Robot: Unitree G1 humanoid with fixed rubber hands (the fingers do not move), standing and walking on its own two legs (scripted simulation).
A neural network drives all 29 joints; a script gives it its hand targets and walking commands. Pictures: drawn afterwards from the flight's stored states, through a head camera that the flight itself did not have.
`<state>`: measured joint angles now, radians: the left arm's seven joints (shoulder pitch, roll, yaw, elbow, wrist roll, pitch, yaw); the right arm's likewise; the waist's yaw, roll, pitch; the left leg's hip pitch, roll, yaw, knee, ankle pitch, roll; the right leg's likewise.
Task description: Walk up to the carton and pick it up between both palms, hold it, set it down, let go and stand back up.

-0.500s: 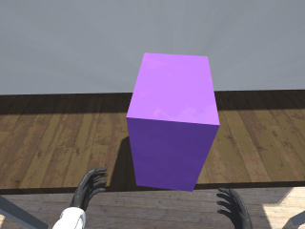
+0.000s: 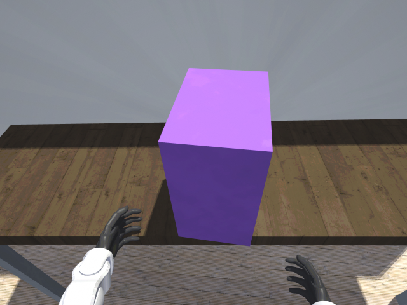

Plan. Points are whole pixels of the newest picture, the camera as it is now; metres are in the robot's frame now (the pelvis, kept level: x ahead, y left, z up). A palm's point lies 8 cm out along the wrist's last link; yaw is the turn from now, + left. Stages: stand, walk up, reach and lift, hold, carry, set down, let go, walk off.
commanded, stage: let go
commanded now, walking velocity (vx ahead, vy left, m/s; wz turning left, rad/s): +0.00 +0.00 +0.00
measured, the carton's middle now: (220, 159) +0.40 +0.00 +0.08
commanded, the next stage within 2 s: stand in 0.54 s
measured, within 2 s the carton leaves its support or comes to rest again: neither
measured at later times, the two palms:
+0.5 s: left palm (110, 243) +0.24 +0.21 +0.01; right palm (325, 299) +0.18 -0.21 -0.07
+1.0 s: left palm (89, 238) +0.25 +0.26 +0.00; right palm out of the picture +0.15 -0.25 -0.09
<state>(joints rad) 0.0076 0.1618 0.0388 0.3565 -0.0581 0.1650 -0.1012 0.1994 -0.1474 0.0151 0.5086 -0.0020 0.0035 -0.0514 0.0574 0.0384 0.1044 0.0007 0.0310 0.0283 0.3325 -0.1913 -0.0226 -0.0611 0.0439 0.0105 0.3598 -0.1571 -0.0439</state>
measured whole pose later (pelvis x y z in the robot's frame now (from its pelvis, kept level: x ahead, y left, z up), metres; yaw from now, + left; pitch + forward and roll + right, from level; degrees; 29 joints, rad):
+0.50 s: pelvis +0.00 +0.00 +0.00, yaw +1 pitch -9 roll +0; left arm -0.01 0.15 0.02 0.34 0.01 0.25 -0.07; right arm 0.17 -0.21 0.02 0.60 0.02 0.01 -0.02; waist 0.05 0.02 0.07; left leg -0.02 0.04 0.04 0.38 -0.22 -0.03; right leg -0.07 0.03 -0.01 0.40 -0.18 -0.04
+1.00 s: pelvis +0.03 +0.03 -0.01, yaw +4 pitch -1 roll +0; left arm 0.15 0.33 -0.06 0.29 -0.01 -0.15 -0.05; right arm 0.28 -0.33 -0.06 0.73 -0.03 -0.04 0.06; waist -0.02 -0.02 0.01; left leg -0.20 -0.02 -0.02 0.55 -0.33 0.02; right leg -0.21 -0.01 -0.04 0.53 -0.30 0.00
